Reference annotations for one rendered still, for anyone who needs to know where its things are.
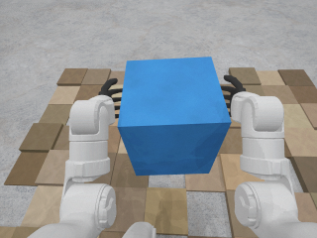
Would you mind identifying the right robot forearm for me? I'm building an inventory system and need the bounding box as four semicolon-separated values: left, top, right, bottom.
230;91;298;217

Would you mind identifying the carton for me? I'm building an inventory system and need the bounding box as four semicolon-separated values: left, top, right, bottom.
117;57;232;176

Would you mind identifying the robot left upper arm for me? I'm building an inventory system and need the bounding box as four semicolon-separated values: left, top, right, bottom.
27;183;117;238

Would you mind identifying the left robot thigh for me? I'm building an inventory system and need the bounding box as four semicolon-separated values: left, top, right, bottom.
122;221;157;238

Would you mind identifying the robot right hand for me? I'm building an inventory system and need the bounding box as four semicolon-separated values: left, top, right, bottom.
220;74;246;117

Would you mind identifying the robot left hand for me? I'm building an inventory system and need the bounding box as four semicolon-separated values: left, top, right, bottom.
98;78;123;119

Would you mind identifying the left robot forearm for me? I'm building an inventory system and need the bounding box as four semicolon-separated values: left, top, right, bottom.
59;95;116;220

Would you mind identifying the robot right upper arm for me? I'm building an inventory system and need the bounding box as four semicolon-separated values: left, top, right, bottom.
234;181;317;238

